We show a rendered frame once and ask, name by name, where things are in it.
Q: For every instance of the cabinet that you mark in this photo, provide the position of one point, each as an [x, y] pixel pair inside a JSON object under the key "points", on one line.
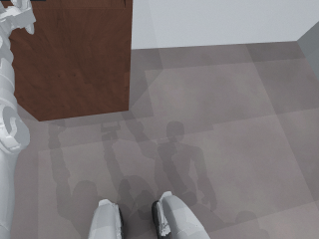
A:
{"points": [[76, 64]]}

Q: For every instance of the robot left forearm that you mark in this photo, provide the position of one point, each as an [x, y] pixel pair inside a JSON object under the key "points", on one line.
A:
{"points": [[7, 74]]}

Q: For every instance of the robot left upper arm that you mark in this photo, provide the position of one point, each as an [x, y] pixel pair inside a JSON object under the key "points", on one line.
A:
{"points": [[14, 137]]}

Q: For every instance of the right robot foot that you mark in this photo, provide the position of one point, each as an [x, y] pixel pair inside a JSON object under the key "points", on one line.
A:
{"points": [[156, 221]]}

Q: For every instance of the left robot hand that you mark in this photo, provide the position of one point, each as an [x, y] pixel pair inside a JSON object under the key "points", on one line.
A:
{"points": [[18, 16]]}

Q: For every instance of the robot left thigh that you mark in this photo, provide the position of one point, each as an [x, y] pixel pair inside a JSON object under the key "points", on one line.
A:
{"points": [[105, 222]]}

